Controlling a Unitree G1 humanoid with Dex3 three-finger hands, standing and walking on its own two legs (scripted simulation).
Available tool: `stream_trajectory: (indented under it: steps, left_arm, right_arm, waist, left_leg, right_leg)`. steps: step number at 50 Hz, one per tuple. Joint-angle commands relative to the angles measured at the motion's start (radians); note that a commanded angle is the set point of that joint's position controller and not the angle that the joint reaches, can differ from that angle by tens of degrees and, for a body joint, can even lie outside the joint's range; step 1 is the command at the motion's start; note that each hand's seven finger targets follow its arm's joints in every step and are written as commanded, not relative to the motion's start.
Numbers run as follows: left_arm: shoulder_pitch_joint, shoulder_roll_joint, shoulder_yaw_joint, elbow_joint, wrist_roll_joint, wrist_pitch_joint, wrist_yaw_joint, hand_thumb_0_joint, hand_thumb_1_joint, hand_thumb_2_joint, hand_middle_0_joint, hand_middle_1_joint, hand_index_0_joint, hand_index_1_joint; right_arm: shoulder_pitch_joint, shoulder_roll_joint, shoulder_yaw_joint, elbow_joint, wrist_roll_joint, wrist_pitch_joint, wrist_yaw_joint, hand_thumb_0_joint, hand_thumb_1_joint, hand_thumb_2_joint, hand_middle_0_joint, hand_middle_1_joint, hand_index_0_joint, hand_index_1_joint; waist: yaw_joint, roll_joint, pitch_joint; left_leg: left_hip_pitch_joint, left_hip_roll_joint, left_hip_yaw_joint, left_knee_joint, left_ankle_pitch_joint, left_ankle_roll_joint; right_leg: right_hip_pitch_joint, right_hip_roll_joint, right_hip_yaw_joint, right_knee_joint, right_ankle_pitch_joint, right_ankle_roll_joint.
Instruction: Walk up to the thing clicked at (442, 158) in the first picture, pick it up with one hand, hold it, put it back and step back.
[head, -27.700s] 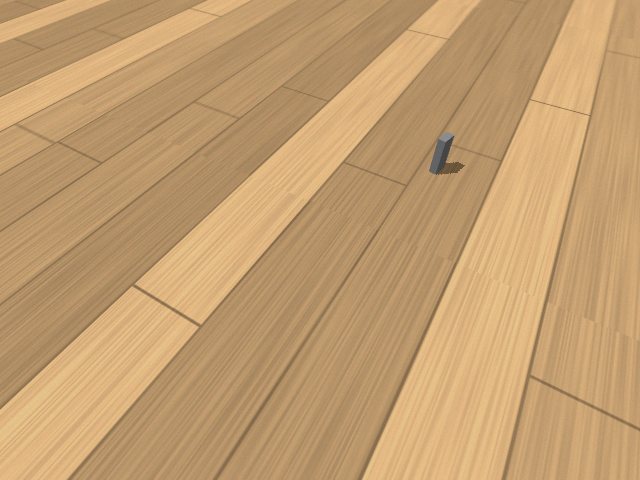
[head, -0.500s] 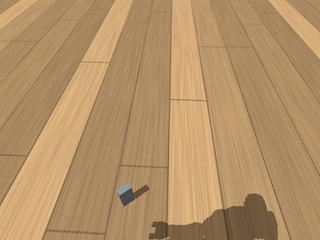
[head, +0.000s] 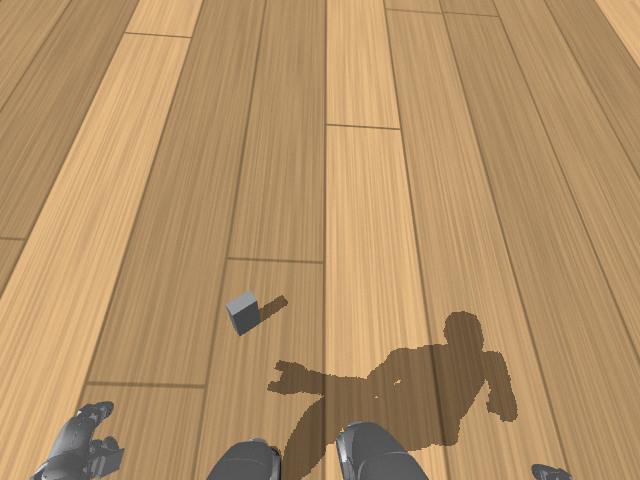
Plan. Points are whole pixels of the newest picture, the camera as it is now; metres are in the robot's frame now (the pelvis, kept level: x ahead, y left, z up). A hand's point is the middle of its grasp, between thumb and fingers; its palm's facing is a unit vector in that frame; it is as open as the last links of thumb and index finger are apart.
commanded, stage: step back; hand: left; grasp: from the side
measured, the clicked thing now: (244, 314) +0.53 +0.19 -0.67
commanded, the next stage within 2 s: none
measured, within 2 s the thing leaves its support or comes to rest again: neither
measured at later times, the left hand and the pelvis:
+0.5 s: hand out of the picture -0.01 +0.24 -0.13, palm faces -0.01 -0.91 -0.42, open 7.4 cm; pelvis -0.13 -0.02 +0.00, yaw +0 degrees
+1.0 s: hand out of the picture -0.20 +0.23 -0.15, palm faces -0.05 -0.91 -0.40, open 7.4 cm; pelvis -0.29 -0.04 -0.01, yaw -3 degrees
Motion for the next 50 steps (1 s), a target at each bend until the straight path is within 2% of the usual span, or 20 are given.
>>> stream_trajectory:
  steps: [1,5,10,11,12,13,17,24,27,28,29,30,33,39,43,45,46,47,48,50]
  left_arm:
    - [0.086,0.158,0.050,-0.075,0.011,-0.017,0.006,0.000,0.900,0.900,-0.200,-0.300,-0.200,-0.300]
    - [0.099,0.145,0.058,-0.095,0.013,-0.025,-0.006,0.000,0.900,0.900,-0.200,-0.300,-0.200,-0.300]
    - [0.281,0.130,0.071,-0.023,0.025,-0.034,-0.020,0.000,0.900,0.900,-0.200,-0.300,-0.200,-0.300]
    - [0.279,0.183,0.087,-0.035,0.041,-0.041,-0.020,0.000,0.900,0.900,-0.200,-0.300,-0.200,-0.300]
    - [0.216,0.274,0.109,-0.073,0.035,-0.041,-0.023,0.000,0.900,0.900,-0.200,-0.300,-0.200,-0.300]
    - [0.133,0.341,0.117,-0.116,0.045,-0.046,-0.021,0.000,0.900,0.900,-0.200,-0.300,-0.200,-0.300]
    - [0.005,0.196,0.088,-0.160,0.034,-0.053,-0.005,0.000,0.900,0.900,-0.200,-0.300,-0.200,-0.300]
    - [0.129,0.183,0.080,-0.181,0.031,-0.036,0.003,0.000,0.900,0.900,-0.200,-0.300,-0.200,-0.300]
    - [0.095,0.190,0.064,-0.198,0.015,-0.018,-0.007,0.000,0.900,0.900,-0.200,-0.300,-0.200,-0.300]
    - [0.124,0.153,0.058,-0.203,0.013,-0.013,-0.011,0.000,0.900,0.900,-0.200,-0.300,-0.200,-0.300]
    - [0.107,0.130,0.052,-0.218,0.007,-0.019,-0.011,0.000,0.900,0.900,-0.200,-0.300,-0.200,-0.300]
    - [0.025,0.163,0.075,-0.216,0.017,-0.020,0.004,0.000,0.900,0.900,-0.200,-0.300,-0.200,-0.300]
    - [0.091,0.143,0.074,-0.170,-0.005,-0.018,0.003,0.000,0.900,0.900,-0.200,-0.300,-0.200,-0.300]
    - [0.114,0.140,0.078,-0.167,0.012,-0.026,-0.008,0.000,0.900,0.900,-0.200,-0.300,-0.200,-0.300]
    - [0.191,0.121,0.075,-0.122,0.017,-0.045,-0.014,0.000,0.900,0.900,-0.200,-0.300,-0.200,-0.300]
    - [0.259,0.155,0.084,-0.091,0.033,-0.056,-0.012,0.000,0.900,0.900,-0.200,-0.300,-0.200,-0.300]
    - [0.251,0.234,0.105,-0.102,0.045,-0.061,-0.014,0.000,0.900,0.900,-0.200,-0.300,-0.200,-0.300]
    - [0.168,0.341,0.122,-0.138,0.038,-0.054,-0.016,0.000,0.900,0.900,-0.200,-0.300,-0.200,-0.300]
    - [0.111,0.332,0.119,-0.167,0.037,-0.062,-0.010,0.000,0.900,0.900,-0.200,-0.300,-0.200,-0.300]
    - [0.024,0.222,0.086,-0.179,0.028,-0.062,-0.003,0.000,0.900,0.900,-0.200,-0.300,-0.200,-0.300]
  right_arm:
    - [0.042,-0.257,-0.073,-0.103,0.006,-0.037,-0.027,0.000,-0.900,-0.900,0.200,0.300,0.200,0.300]
    - [0.053,-0.282,-0.076,-0.122,0.000,-0.033,-0.028,0.000,-0.900,-0.900,0.200,0.300,0.200,0.300]
    - [-0.037,-0.289,-0.066,-0.145,0.011,-0.013,-0.016,0.000,-0.900,-0.900,0.200,0.300,0.200,0.300]
    - [-0.016,-0.257,-0.056,-0.145,0.018,-0.009,-0.011,0.000,-0.900,-0.900,0.200,0.300,0.200,0.300]
    - [-0.039,-0.202,-0.045,-0.162,0.023,-0.011,-0.012,0.000,-0.900,-0.900,0.200,0.300,0.200,0.300]
    - [-0.060,-0.230,-0.060,-0.145,0.016,-0.004,-0.025,0.000,-0.900,-0.900,0.200,0.300,0.200,0.300]
    - [0.071,-0.220,-0.043,-0.088,0.041,-0.013,-0.026,0.000,-0.900,-0.900,0.200,0.300,0.200,0.300]
    - [0.063,-0.203,-0.033,-0.116,0.022,-0.022,-0.026,0.000,-0.900,-0.900,0.200,0.300,0.200,0.300]
    - [0.157,-0.205,-0.049,-0.080,0.006,-0.035,-0.020,0.000,-0.900,-0.900,0.200,0.300,0.200,0.300]
    - [0.127,-0.253,-0.064,-0.091,-0.007,-0.039,-0.019,0.000,-0.900,-0.900,0.200,0.300,0.200,0.300]
    - [0.079,-0.361,-0.084,-0.117,-0.005,-0.038,-0.010,0.000,-0.900,-0.900,0.200,0.300,0.200,0.300]
    - [0.076,-0.399,-0.094,-0.129,-0.006,-0.039,-0.008,0.000,-0.900,-0.900,0.200,0.300,0.200,0.300]
    - [-0.007,-0.279,-0.056,-0.131,-0.002,-0.046,-0.027,0.000,-0.900,-0.900,0.200,0.300,0.200,0.300]
    - [0.029,-0.271,-0.063,-0.154,-0.004,-0.034,-0.031,0.000,-0.900,-0.900,0.200,0.300,0.200,0.300]
    - [0.001,-0.289,-0.064,-0.169,0.003,-0.017,-0.022,0.000,-0.900,-0.900,0.200,0.300,0.200,0.300]
    - [-0.009,-0.267,-0.054,-0.176,0.019,-0.003,-0.015,0.000,-0.900,-0.900,0.200,0.300,0.200,0.300]
    - [-0.002,-0.214,-0.042,-0.189,0.024,-0.001,-0.012,0.000,-0.900,-0.900,0.200,0.300,0.200,0.300]
    - [-0.054,-0.205,-0.047,-0.201,0.027,0.004,-0.028,0.000,-0.900,-0.900,0.200,0.300,0.200,0.300]
    - [-0.053,-0.242,-0.062,-0.194,0.027,0.008,-0.033,0.000,-0.900,-0.900,0.200,0.300,0.200,0.300]
    - [0.028,-0.238,-0.055,-0.144,0.035,0.002,-0.027,0.000,-0.900,-0.900,0.200,0.300,0.200,0.300]
  waist:
    - [-0.010,0.148,-0.263]
    - [-0.022,0.171,-0.281]
    - [0.062,0.190,-0.298]
    - [0.057,0.061,-0.266]
    - [0.059,-0.177,-0.187]
    - [0.077,-0.235,-0.139]
    - [-0.012,-0.106,-0.161]
    - [0.064,-0.151,-0.242]
    - [0.008,-0.099,-0.268]
    - [0.028,0.026,-0.264]
    - [0.025,0.253,-0.245]
    - [-0.042,0.282,-0.229]
    - [0.038,0.131,-0.222]
    - [-0.006,0.187,-0.199]
    - [0.018,0.220,-0.287]
    - [0.047,0.182,-0.305]
    - [0.040,-0.047,-0.269]
    - [0.083,-0.249,-0.214]
    - [0.057,-0.187,-0.154]
    - [-0.002,-0.039,-0.139]
  left_leg:
    - [0.297,0.279,-0.258,-0.121,0.587,0.203]
    - [0.293,0.297,-0.261,-0.112,0.496,0.213]
    - [0.037,0.243,-0.195,-0.074,0.184,0.100]
    - [-0.098,0.173,-0.155,0.005,0.046,0.037]
    - [-0.233,-0.029,-0.044,0.193,-0.229,-0.035]
    - [-0.138,-0.081,-0.110,0.474,-0.366,-0.054]
    - [-0.149,-0.128,-0.167,0.604,-0.202,-0.062]
    - [-0.092,-0.024,-0.061,0.132,-0.250,-0.059]
    - [0.121,-0.012,-0.020,-0.204,0.081,-0.031]
    - [0.195,0.113,-0.205,-0.223,0.161,0.009]
    - [0.201,0.328,-0.465,-0.255,0.315,0.133]
    - [0.081,0.426,-0.566,-0.271,0.410,0.262]
    - [0.153,0.282,-0.292,-0.158,0.568,0.183]
    - [0.199,0.281,-0.261,-0.124,0.484,0.213]
    - [0.186,0.223,-0.202,-0.034,0.393,0.147]
    - [0.028,0.182,-0.183,0.020,0.230,0.072]
    - [-0.196,0.042,-0.138,0.178,-0.031,0.000]
    - [-0.157,-0.087,-0.101,0.441,-0.355,-0.041]
    - [-0.122,-0.047,-0.207,0.583,-0.360,-0.045]
    - [-0.130,-0.102,-0.201,0.639,-0.236,-0.046]
  right_leg:
    - [-0.041,-0.039,0.003,-0.024,-0.027,0.030]
    - [0.026,-0.082,-0.060,-0.246,-0.021,0.027]
    - [0.330,-0.093,-0.148,-0.670,0.234,-0.035]
    - [0.359,-0.183,0.024,-0.735,0.184,-0.079]
    - [0.268,-0.394,0.332,-0.856,0.153,-0.204]
    - [0.044,-0.543,0.471,-0.913,0.209,-0.331]
    - [0.169,-0.320,0.080,-0.751,0.587,-0.188]
    - [0.427,-0.364,0.078,-0.636,0.746,-0.200]
    - [0.304,-0.308,0.020,-0.535,0.632,-0.123]
    - [0.162,-0.232,-0.016,-0.477,0.430,-0.070]
    - [0.007,-0.062,-0.140,-0.325,0.091,-0.013]
    - [0.035,-0.045,-0.051,-0.117,-0.140,0.002]
    - [-0.031,-0.014,0.038,0.083,-0.039,-0.018]
    - [0.009,-0.057,-0.039,-0.146,-0.030,0.034]
    - [0.198,-0.080,-0.142,-0.602,0.153,0.010]
    - [0.370,-0.110,-0.101,-0.752,0.307,-0.027]
    - [0.417,-0.286,0.194,-0.773,0.321,-0.087]
    - [0.142,-0.514,0.408,-0.855,0.382,-0.287]
    - [0.026,-0.541,0.432,-0.861,0.413,-0.307]
    - [0.073,-0.366,0.145,-0.749,0.552,-0.222]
